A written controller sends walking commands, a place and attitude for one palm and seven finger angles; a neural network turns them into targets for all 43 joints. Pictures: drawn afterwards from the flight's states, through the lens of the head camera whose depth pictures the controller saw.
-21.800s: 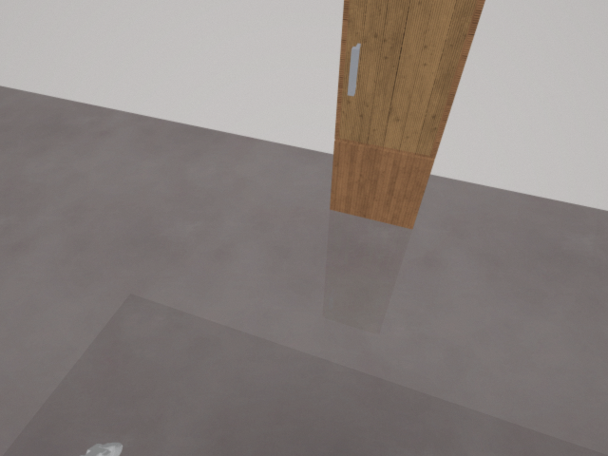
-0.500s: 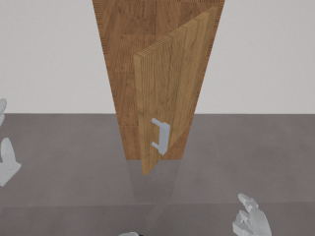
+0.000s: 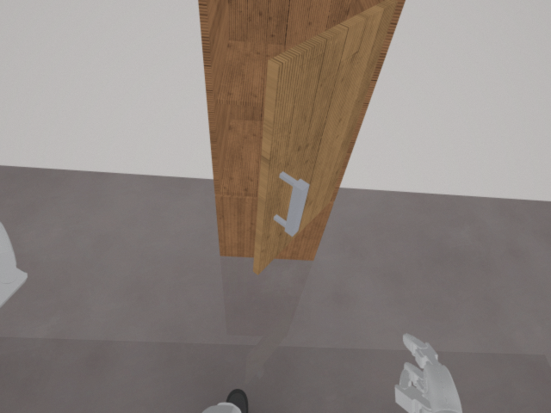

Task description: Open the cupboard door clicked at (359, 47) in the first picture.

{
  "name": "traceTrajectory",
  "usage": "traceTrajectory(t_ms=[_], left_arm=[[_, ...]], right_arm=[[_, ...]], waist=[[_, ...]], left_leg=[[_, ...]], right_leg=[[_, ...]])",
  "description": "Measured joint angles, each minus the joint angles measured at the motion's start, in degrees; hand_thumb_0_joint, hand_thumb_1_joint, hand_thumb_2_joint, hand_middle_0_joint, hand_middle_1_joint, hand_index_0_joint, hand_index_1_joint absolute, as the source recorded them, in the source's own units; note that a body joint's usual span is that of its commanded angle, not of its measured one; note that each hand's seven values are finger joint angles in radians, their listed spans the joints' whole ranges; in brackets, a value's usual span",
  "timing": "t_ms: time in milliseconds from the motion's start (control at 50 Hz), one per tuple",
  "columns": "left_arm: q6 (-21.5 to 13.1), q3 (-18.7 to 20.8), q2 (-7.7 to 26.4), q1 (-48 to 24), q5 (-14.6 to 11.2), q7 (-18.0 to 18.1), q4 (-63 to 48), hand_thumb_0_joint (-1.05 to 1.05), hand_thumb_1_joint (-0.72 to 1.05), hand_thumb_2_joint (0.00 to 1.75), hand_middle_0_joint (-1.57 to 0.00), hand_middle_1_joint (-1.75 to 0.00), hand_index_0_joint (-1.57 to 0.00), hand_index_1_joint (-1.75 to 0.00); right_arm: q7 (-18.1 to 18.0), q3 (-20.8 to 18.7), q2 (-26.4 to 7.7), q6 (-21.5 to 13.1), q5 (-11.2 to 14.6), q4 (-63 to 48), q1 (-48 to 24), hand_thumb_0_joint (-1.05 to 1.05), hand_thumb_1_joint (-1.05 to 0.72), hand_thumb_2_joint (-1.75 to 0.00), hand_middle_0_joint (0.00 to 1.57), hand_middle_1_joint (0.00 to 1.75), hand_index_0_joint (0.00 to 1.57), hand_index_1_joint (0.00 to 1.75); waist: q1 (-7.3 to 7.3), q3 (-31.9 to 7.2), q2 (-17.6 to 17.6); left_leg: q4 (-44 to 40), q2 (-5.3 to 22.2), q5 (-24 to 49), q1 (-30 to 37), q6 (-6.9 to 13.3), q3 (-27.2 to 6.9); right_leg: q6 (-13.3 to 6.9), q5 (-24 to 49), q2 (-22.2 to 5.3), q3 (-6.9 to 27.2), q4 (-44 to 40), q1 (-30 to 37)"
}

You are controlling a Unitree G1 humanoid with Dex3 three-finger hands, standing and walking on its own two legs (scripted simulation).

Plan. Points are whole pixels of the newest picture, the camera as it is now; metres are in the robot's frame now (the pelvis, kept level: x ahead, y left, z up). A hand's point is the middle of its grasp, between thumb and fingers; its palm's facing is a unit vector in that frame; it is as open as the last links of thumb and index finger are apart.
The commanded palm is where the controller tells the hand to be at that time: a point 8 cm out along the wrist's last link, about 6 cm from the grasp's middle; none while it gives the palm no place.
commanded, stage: step back with the hand held close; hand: left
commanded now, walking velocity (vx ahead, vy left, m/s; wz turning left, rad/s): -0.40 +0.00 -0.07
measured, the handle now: (288, 204) +0.51 +0.01 -0.06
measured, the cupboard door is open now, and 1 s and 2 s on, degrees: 51 51 51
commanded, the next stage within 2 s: stop stepping back and stand still in 0.06 s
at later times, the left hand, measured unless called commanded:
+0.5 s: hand out of the picture +0.12 +0.26 +0.17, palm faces +0.44 -0.80 -0.41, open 7.4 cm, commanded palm +0.07 +0.29 +0.18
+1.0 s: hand out of the picture +0.09 +0.23 +0.15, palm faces +0.37 -0.83 -0.43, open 7.4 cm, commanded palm none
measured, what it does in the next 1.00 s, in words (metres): walks backwards: right foot, then left foot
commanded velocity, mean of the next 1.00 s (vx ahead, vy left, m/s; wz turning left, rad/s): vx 0.02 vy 0.00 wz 0.00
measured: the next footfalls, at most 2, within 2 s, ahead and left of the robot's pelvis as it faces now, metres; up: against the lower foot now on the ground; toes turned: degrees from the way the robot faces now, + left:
right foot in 0.10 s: -0.14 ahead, -0.12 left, +0.00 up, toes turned -3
left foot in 0.44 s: -0.01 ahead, +0.09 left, +0.00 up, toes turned -5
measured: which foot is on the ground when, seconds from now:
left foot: down 0.00-0.32, up 0.34-0.42, down 0.44-1.00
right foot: up 0.00-0.08, down 0.10-1.00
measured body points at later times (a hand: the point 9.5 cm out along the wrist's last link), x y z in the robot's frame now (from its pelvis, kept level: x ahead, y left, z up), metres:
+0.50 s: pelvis -0.08 +0.00 -0.01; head -0.10 +0.01 +0.44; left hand +0.09 +0.30 +0.19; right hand +0.01 -0.28 -0.11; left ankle -0.01 +0.09 -0.74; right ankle -0.19 -0.13 -0.73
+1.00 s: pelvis -0.12 -0.02 +0.00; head -0.13 -0.02 +0.45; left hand +0.07 +0.27 +0.18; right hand +0.02 -0.27 -0.08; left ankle -0.05 +0.09 -0.74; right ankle -0.18 -0.12 -0.74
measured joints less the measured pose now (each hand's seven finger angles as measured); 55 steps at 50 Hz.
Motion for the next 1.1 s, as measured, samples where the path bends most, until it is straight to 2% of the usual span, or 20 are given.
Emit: traceTrajectory(t_ms=[60, 100, 120, 140, 180, 240, 280, 320, 340, 400, 440, 460, 500, 580, 680, 780, 880, 1000, 1040, 1100], left_arm=[[-0.5, -0.8, -0.6, 0.8, -0.9, 0.0, -1.1, 0.02, 0.89, 0.90, -0.21, -0.30, -0.21, -0.31], [-1.5, 0.0, 0.6, 0.6, -1.0, 0.2, -1.8, 0.02, 0.90, 0.90, -0.21, -0.30, -0.21, -0.31], [-2.2, 0.2, 0.8, 0.0, -0.8, 0.2, -1.7, 0.02, 0.90, 0.90, -0.21, -0.30, -0.21, -0.31], [-2.7, -0.9, 0.0, -1.3, -0.3, 0.0, -0.7, 0.02, 0.89, 0.90, -0.21, -0.30, -0.21, -0.31], [-2.4, -3.1, -0.5, -3.4, 0.0, -0.5, 0.6, 0.02, 0.89, 0.90, -0.21, -0.30, -0.21, -0.31], [-1.4, -2.9, 1.3, -4.3, -0.7, -2.0, 1.4, 0.02, 0.89, 0.90, -0.22, -0.30, -0.21, -0.31], [-0.6, -1.7, 2.4, -3.0, -1.4, -2.5, 1.9, 0.02, 0.89, 0.90, -0.22, -0.30, -0.21, -0.31], [0.1, -0.2, 3.6, -0.3, -1.9, -2.7, 1.6, 0.02, 0.89, 0.90, -0.22, -0.30, -0.22, -0.31], [0.2, 0.8, 4.4, 2.1, -2.2, -2.7, 0.7, 0.02, 0.89, 0.90, -0.22, -0.30, -0.22, -0.31], [0.5, 2.3, 3.9, 8.7, -1.7, -2.0, -1.5, 0.02, 0.89, 0.90, -0.22, -0.30, -0.22, -0.31], [0.3, 1.0, 1.3, 7.5, -0.6, -1.1, -0.5, 0.02, 0.89, 0.90, -0.22, -0.30, -0.22, -0.31], [0.1, 0.0, -0.1, 5.0, 0.0, -0.7, 1.1, 0.02, 0.89, 0.90, -0.22, -0.30, -0.22, -0.31], [0.3, -1.5, -2.9, -1.2, 0.8, 0.1, 5.5, 0.02, 0.89, 0.90, -0.22, -0.30, -0.22, -0.31], [2.0, -1.8, -4.6, -5.2, 0.8, 0.6, 8.4, 0.02, 0.89, 0.90, -0.21, -0.30, -0.21, -0.31], [1.4, -3.9, -2.9, 1.0, 1.1, -0.7, 3.6, 0.02, 0.90, 0.90, -0.21, -0.30, -0.21, -0.31], [-0.3, -4.3, -2.0, 5.8, 1.0, -0.8, 2.8, 0.02, 0.89, 0.90, -0.22, -0.30, -0.22, -0.31], [0.8, -4.1, -3.9, -1.9, 1.3, -0.4, 11.0, 0.02, 0.89, 0.90, -0.22, -0.30, -0.22, -0.31], [1.9, -5.1, -5.2, -2.1, 1.3, -0.7, 9.8, 0.02, 0.90, 0.90, -0.21, -0.30, -0.21, -0.31], [0.5, -9.2, -4.3, -5.4, 3.0, -3.0, 16.9, 0.02, 0.90, 0.90, -0.21, -0.30, -0.21, -0.31], [6.8, -17.5, -4.9, -13.9, 4.9, -7.1, 37.4, 0.01, 0.90, 0.90, -0.20, -0.30, -0.20, -0.31]], right_arm=[[0.3, 0.5, 0.3, -0.8, -0.6, 0.3, -1.1, 0.01, -0.90, -0.90, 0.20, 0.30, 0.20, 0.30], [0.5, 1.1, 0.6, -0.6, -0.8, -0.3, -2.8, 0.01, -0.90, -0.90, 0.20, 0.30, 0.20, 0.30], [0.5, 1.3, 0.4, -0.5, -1.0, -0.1, -4.1, 0.01, -0.90, -0.90, 0.20, 0.30, 0.20, 0.30], [0.4, 1.3, -0.2, -0.5, -1.2, 1.0, -5.0, 0.01, -0.90, -0.90, 0.20, 0.30, 0.20, 0.30], [-0.2, 1.1, -0.7, -0.1, -0.4, 2.3, -4.4, 0.01, -0.90, -0.90, 0.20, 0.30, 0.21, 0.30], [-0.9, 0.7, -0.2, 0.4, 0.6, 1.8, -1.7, 0.01, -0.90, -0.90, 0.20, 0.30, 0.21, 0.30], [-1.1, 0.5, -0.1, 0.8, 0.4, 0.7, 0.2, 0.01, -0.90, -0.90, 0.20, 0.30, 0.20, 0.30], [-1.1, 0.3, -0.3, 1.1, 0.4, -0.1, 2.0, 0.01, -0.90, -0.90, 0.20, 0.30, 0.20, 0.30], [-1.0, 0.2, -0.4, 1.3, 0.5, -0.1, 3.1, 0.01, -0.90, -0.90, 0.20, 0.30, 0.20, 0.30], [-1.1, -0.1, -1.3, 2.1, 0.5, 2.2, 7.1, 0.01, -0.90, -0.90, 0.20, 0.30, 0.20, 0.30], [-1.9, -0.2, -2.9, 1.3, 0.6, 3.5, 9.9, 0.01, -0.90, -0.90, 0.20, 0.30, 0.20, 0.30], [-2.5, -0.5, -3.6, 0.5, 0.7, 4.4, 10.4, 0.01, -0.90, -0.90, 0.20, 0.30, 0.20, 0.30], [-3.2, -0.6, -3.8, -0.5, 1.0, 6.3, 9.2, 0.01, -0.90, -0.90, 0.20, 0.30, 0.20, 0.30], [-2.6, 0.6, -1.8, -2.7, 0.7, 5.2, 5.3, 0.01, -0.90, -0.90, 0.20, 0.30, 0.20, 0.30], [-1.0, 2.0, 0.5, -3.3, 0.4, 0.8, 3.7, 0.01, -0.90, -0.90, 0.20, 0.30, 0.20, 0.30], [-0.9, 1.8, -0.7, -1.3, 0.6, 1.5, 5.0, 0.01, -0.90, -0.90, 0.20, 0.30, 0.20, 0.30], [-2.0, 1.3, -2.2, -0.5, 0.9, 3.9, 4.4, 0.01, -0.90, -0.90, 0.20, 0.30, 0.20, 0.30], [-1.7, 1.5, -2.3, -1.6, 1.0, 2.0, 3.4, 0.01, -0.90, -0.90, 0.20, 0.30, 0.20, 0.30], [0.7, 0.5, -3.5, -3.3, 1.0, 4.8, 2.4, 0.01, -0.90, -0.90, 0.20, 0.30, 0.20, 0.30], [2.7, 0.0, -6.6, 0.8, 0.4, 9.8, -0.5, 0.01, -0.90, -0.90, 0.20, 0.30, 0.20, 0.30]], waist=[[1.30, -1.4, -0.9], [2.73, -1.1, -3.4], [3.33, -0.5, -3.9], [3.22, 0.5, -2.1], [1.86, 1.7, 0.0], [-1.34, 1.9, -0.8], [-3.87, 1.1, -0.8], [-6.11, 0.6, -0.4], [-6.08, 0.1, -1.0], [-2.41, -3.6, -3.2], [-0.84, -5.5, -2.4], [-0.82, -5.6, -1.8], [-0.14, -3.5, -2.2], [-1.01, -0.4, -3.1], [-3.86, -0.4, -1.3], [-1.40, -3.4, 0.7], [0.40, -2.0, 0.5], [-0.43, -0.2, -0.1], [-0.02, -1.2, 0.7], [0.10, -2.0, 2.6]], left_leg=[[-3.7, 0.2, 3.4, -1.6, -0.6, 1.8], [-2.2, -0.2, 3.6, -4.3, -1.6, 4.7], [0.6, 0.0, 2.6, -6.2, -2.4, 5.4], [2.7, 0.9, 1.4, -6.6, -2.7, 4.3], [3.2, 0.7, 2.6, -5.0, -2.8, 1.8], [3.1, -0.5, 3.1, -3.0, -0.9, 1.1], [0.9, -1.3, 3.5, -2.7, -1.9, 0.0], [1.1, -2.0, -2.0, -3.9, -3.9, -1.2], [5.1, -2.3, -7.1, -5.2, -4.8, -1.2], [21.4, -3.0, -14.4, -4.6, -5.4, -1.2], [17.1, -2.4, -15.0, 1.6, -4.7, -1.3], [14.4, -2.7, -16.1, 3.1, -3.7, -1.9], [13.3, -3.9, -14.8, 3.7, -2.2, -1.7], [8.0, -3.9, -9.8, 5.6, -2.1, -0.4], [6.0, -2.6, -10.0, 5.3, -3.5, -1.7], [11.4, -2.1, -12.5, 6.6, -3.8, -2.7], [7.0, -3.2, -12.3, 9.8, -3.3, -2.7], [4.2, -2.8, -10.2, 10.5, -3.5, -2.7], [5.8, -2.8, -10.4, 8.2, -3.5, -3.1], [8.8, -3.4, -11.2, 5.8, -3.1, -3.6]], right_leg=[[-1.3, 0.0, -1.5, -0.6, -14.6, 7.3], [-3.4, 5.3, -4.0, 2.3, -24.9, 10.5], [-1.4, 4.1, -4.8, 3.6, -26.5, 10.6], [0.0, 3.4, -3.7, 3.8, -25.5, 10.4], [1.2, 3.2, -2.5, 3.4, -23.6, 11.7], [1.2, 1.5, -3.0, 2.5, -19.7, 12.2], [-0.4, -0.5, -2.6, 1.6, -18.8, 11.4], [-1.8, 0.0, -2.3, 0.3, -20.1, 11.1], [-1.9, 1.6, -2.7, 0.1, -20.5, 10.8], [-1.2, 3.7, -4.4, 2.5, -20.1, 9.7], [0.4, 3.4, -4.2, 2.9, -20.1, 9.7], [0.9, 3.0, -4.2, 2.2, -19.3, 9.3], [1.6, 3.3, -5.4, 2.0, -18.2, 9.1], [1.2, 4.8, -5.5, 2.5, -16.0, 6.3], [-1.1, 8.9, -3.8, 0.4, -21.0, 6.7], [-1.6, 9.6, -2.3, 1.1, -22.6, 7.3], [-1.0, 9.7, -3.3, 0.8, -22.8, 8.4], [-1.2, 11.7, -3.0, 0.9, -25.3, 8.9], [-1.3, 11.4, -2.9, 0.4, -23.7, 6.8], [-1.2, 9.6, -3.3, -0.3, -19.6, 4.1]])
